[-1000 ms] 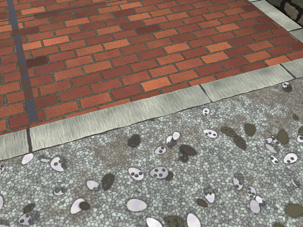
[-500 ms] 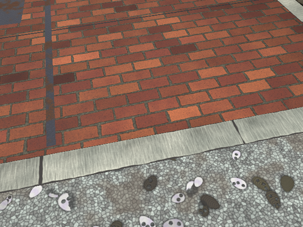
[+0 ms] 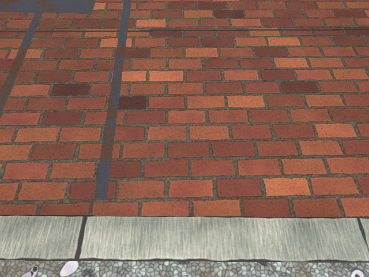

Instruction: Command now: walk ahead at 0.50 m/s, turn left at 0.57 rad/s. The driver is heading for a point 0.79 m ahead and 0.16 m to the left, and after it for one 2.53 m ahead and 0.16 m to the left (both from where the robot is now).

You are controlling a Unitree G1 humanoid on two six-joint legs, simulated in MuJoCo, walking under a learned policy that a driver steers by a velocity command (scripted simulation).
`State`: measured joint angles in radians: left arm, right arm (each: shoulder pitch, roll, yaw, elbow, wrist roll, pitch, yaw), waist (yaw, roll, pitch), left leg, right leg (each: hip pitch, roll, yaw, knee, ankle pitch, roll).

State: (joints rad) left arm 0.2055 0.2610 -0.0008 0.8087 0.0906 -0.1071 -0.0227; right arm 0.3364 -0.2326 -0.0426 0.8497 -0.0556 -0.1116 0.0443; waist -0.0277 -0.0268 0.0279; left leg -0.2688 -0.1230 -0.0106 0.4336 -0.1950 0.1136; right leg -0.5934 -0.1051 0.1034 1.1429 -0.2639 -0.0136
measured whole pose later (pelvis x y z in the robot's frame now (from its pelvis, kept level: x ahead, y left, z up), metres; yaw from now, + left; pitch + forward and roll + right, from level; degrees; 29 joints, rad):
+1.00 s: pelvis +0.55 +0.12 +0.00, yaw +35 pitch +0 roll +1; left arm 0.23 0.25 0.00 0.87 0.09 -0.10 -0.03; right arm 0.36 -0.25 -0.06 0.92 -0.04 -0.13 0.04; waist -0.04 -0.02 0.00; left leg -0.28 -0.13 -0.04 0.49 -0.21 0.10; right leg -0.40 -0.09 0.07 1.16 -0.40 -0.02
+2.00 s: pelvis +1.00 +0.32 -0.11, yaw +9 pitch +3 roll +0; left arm 0.22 0.32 0.10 0.70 -0.02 0.06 0.03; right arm 0.11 -0.22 -0.05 0.69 -0.02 0.00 -0.04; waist 0.01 -0.03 0.02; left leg -0.40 0.01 0.00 0.46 -0.11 0.02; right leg -0.58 0.02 0.07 1.15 -0.43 0.08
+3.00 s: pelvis +1.04 +0.29 -0.11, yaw -21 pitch +2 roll -1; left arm 0.21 0.29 0.08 0.67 -0.02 0.05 0.01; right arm 0.18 -0.25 -0.07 0.75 0.01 0.01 0.00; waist -0.02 -0.02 0.02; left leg -0.24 0.02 -0.01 0.46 -0.26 0.02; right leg -0.35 0.01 0.06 0.72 -0.42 0.06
